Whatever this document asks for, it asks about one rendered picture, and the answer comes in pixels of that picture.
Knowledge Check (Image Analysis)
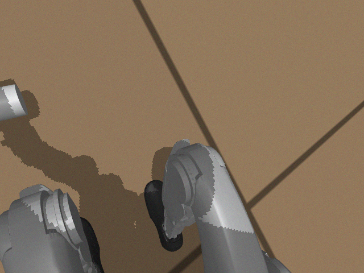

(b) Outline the bottle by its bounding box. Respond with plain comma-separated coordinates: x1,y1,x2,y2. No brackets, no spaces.
0,84,28,121

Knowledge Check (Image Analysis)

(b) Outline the left robot foot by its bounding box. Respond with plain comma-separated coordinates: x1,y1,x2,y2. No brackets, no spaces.
80,217,104,273

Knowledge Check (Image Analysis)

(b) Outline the right robot hand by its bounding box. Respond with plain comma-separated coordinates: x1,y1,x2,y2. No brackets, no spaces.
262,250,292,273

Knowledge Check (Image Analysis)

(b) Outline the right robot foot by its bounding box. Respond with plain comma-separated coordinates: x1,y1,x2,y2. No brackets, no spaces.
144,180,183,252

